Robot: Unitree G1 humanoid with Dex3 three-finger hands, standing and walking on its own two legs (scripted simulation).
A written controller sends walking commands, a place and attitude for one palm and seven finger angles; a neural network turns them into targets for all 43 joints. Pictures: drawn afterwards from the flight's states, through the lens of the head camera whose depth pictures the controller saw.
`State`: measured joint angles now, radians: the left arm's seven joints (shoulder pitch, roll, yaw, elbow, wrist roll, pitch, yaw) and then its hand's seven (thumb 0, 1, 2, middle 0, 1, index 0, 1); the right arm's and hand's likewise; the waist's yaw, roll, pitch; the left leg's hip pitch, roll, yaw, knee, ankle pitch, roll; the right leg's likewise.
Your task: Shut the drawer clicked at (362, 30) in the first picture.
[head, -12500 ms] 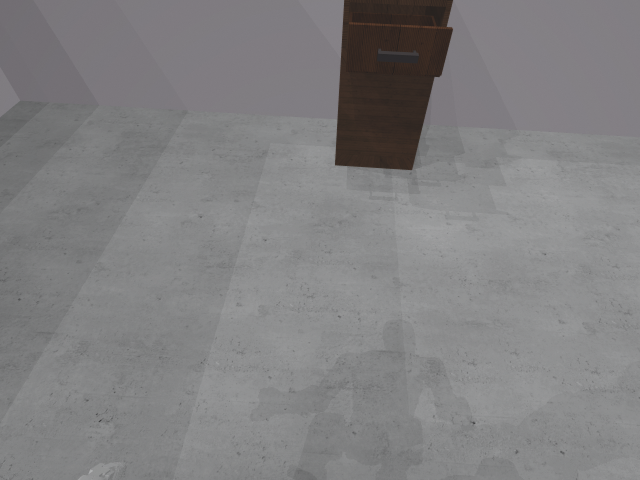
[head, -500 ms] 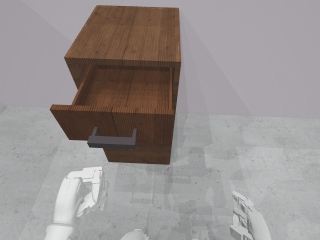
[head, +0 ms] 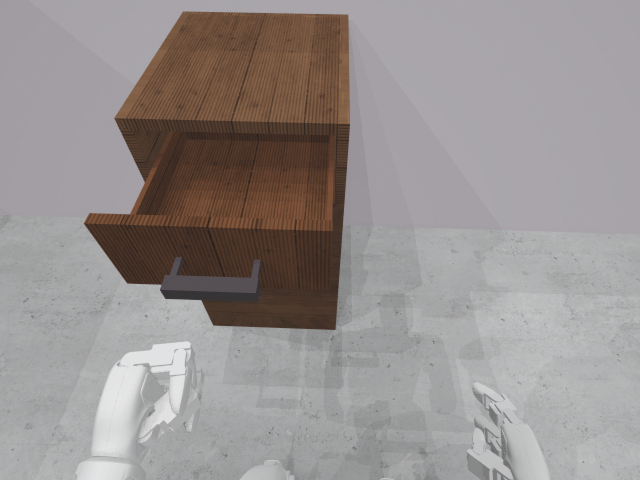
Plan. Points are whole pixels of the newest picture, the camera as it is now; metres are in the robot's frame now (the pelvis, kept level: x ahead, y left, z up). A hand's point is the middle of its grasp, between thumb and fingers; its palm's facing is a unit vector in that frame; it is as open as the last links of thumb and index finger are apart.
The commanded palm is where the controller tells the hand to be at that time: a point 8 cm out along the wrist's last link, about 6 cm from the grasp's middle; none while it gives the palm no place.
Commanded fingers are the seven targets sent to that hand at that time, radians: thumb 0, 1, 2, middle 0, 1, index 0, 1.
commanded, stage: bring the fist close to the handle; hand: left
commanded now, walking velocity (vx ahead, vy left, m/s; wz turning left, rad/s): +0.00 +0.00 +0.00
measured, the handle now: (214, 276) +0.41 +0.18 -0.02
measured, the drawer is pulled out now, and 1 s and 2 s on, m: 0.21 0.21 0.20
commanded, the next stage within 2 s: push the drawer shut in 1.34 s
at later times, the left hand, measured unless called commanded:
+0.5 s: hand (215, 364) +0.26 +0.14 +0.02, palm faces -0.02 -1.00 -0.05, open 3.3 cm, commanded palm +0.24 +0.20 +0.02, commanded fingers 0.00 0.90 0.90 -1.40 -1.60 -1.40 -1.60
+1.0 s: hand (222, 347) +0.30 +0.15 -0.03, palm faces -0.03 -1.00 -0.03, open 3.3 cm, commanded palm +0.28 +0.20 -0.02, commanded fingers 0.00 0.90 0.90 -1.40 -1.60 -1.40 -1.60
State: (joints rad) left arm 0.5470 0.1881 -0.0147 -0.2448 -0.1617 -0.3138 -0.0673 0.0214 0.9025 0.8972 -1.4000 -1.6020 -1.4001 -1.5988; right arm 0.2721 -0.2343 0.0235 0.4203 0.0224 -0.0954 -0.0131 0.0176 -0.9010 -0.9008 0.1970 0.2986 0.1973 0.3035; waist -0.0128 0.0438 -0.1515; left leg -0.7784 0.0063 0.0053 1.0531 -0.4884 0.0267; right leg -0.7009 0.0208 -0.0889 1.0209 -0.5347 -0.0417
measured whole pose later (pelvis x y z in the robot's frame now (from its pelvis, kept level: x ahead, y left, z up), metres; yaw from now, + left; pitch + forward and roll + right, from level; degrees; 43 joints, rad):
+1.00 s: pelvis -0.02 +0.01 -0.05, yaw -1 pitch +22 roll -3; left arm -0.02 0.20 0.07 0.30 -0.16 -0.44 -0.09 0.02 0.90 0.90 -1.40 -1.60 -1.40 -1.60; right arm 0.20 -0.24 0.02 0.53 0.00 -0.04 0.01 0.01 -0.90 -0.90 0.20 0.30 0.20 0.30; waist -0.03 0.02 -0.18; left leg -1.15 0.01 0.01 1.31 -0.54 0.04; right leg -1.07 0.02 -0.09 1.28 -0.59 -0.04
